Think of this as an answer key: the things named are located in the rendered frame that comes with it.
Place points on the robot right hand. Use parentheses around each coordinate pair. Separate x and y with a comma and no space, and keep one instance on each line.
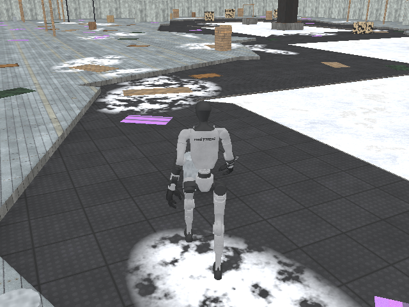
(224,167)

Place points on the left robot thigh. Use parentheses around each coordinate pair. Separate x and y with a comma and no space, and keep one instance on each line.
(189,186)

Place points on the robot head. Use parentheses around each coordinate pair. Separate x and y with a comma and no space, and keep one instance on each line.
(203,109)

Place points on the robot left hand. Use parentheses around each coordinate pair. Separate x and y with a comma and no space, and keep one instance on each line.
(169,197)

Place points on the right robot forearm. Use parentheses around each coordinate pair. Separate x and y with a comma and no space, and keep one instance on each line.
(230,163)

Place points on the robot right upper arm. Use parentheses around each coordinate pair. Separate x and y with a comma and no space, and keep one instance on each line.
(226,143)

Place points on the robot left upper arm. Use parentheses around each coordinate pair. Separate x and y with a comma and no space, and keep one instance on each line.
(181,146)

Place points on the left robot forearm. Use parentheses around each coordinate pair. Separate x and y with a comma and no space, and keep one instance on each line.
(174,175)

